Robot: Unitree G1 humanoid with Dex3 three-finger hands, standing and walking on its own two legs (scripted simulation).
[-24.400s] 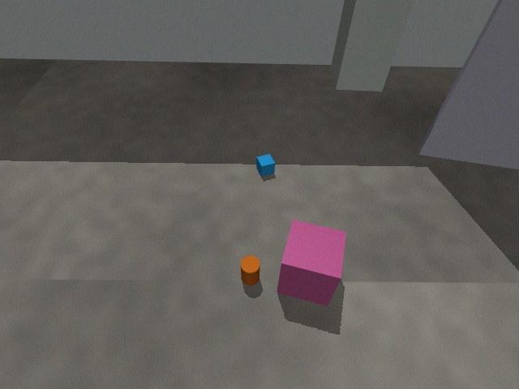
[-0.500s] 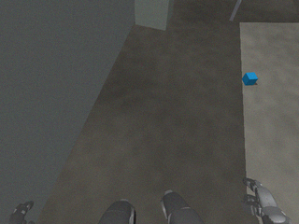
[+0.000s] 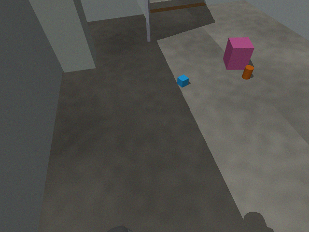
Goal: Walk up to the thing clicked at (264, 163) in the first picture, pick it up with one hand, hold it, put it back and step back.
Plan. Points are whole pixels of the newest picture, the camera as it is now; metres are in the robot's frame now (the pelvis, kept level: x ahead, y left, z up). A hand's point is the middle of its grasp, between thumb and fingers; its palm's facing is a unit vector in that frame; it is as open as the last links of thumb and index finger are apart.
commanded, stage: walk up
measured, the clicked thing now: (182, 81) +1.52 -0.29 -0.72
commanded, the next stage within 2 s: stand in 1.58 s
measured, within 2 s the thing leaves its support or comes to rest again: neither
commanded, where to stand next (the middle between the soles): +0.15 +0.02 m, yaw -24 degrees
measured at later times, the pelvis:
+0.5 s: pelvis +0.07 +0.02 +0.00, yaw -14 degrees
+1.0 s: pelvis +0.08 +0.04 -0.02, yaw -23 degrees
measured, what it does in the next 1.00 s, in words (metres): steps on the spot, turning right: left foot, then right foot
